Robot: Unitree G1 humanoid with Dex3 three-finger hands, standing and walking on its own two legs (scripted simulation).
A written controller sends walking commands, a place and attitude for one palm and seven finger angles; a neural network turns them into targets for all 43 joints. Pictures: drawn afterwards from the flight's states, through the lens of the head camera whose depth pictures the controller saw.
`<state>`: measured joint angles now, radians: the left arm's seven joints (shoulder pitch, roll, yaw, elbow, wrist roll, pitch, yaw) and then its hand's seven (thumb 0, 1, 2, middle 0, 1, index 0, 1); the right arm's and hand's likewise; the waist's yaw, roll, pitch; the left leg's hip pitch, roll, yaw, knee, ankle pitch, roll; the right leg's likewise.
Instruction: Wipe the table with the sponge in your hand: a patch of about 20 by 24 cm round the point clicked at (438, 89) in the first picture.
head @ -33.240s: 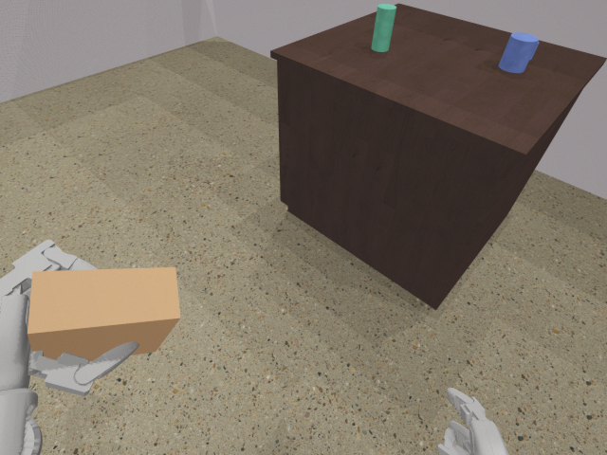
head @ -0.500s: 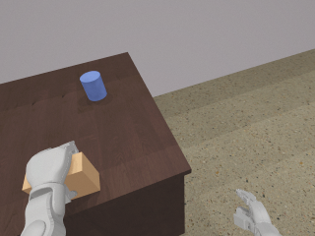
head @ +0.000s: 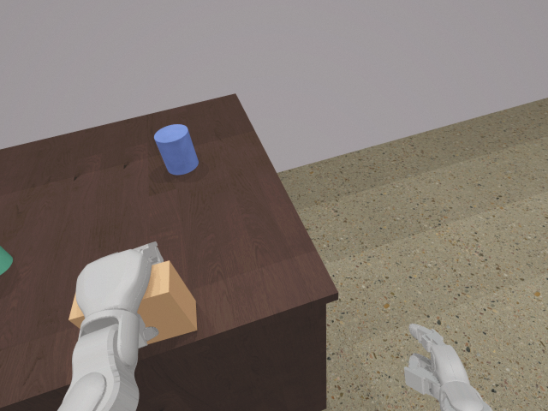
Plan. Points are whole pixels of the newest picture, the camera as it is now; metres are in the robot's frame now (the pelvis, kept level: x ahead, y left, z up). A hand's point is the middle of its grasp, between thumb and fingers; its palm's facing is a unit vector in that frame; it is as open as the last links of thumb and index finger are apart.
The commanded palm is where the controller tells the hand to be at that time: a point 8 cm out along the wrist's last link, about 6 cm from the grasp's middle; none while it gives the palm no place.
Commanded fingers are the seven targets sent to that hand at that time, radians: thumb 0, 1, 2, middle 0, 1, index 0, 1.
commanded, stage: slide across to the third lane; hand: left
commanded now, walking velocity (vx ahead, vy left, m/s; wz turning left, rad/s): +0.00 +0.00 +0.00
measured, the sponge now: (145, 315) +0.22 +0.24 +0.04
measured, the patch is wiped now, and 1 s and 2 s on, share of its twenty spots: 0.55 0.75 1.00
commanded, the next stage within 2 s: wipe forward along the third lane in 0.28 s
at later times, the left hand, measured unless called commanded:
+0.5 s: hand (182, 282) +0.26 +0.19 +0.08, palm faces +0.06 -0.10 -0.99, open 9.8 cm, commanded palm +0.24 +0.18 +0.13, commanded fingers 0.00 0.10 1.30 -1.20 -1.60 -1.20 -1.60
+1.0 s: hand (191, 251) +0.31 +0.20 +0.08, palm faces +0.03 -0.06 -1.00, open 9.7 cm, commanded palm +0.29 +0.21 +0.11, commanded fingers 0.00 0.10 1.30 -1.20 -1.60 -1.20 -1.60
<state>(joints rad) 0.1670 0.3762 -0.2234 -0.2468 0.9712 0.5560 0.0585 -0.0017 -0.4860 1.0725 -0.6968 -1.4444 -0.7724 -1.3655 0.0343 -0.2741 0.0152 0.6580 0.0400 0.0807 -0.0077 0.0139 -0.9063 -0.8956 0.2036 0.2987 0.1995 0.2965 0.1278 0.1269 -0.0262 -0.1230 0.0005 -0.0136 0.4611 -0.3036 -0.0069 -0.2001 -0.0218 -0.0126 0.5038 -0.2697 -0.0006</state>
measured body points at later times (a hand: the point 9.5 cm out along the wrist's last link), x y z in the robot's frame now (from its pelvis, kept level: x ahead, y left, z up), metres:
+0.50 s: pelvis -0.01 -0.01 +0.00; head -0.03 -0.07 +0.44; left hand +0.25 +0.19 +0.14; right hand +0.23 -0.20 -0.09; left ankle -0.03 +0.13 -0.74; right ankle +0.00 -0.12 -0.74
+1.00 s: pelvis -0.01 -0.03 -0.01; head -0.02 -0.09 +0.44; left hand +0.31 +0.19 +0.13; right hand +0.20 -0.26 -0.12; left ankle -0.03 +0.13 -0.74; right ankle +0.00 -0.12 -0.74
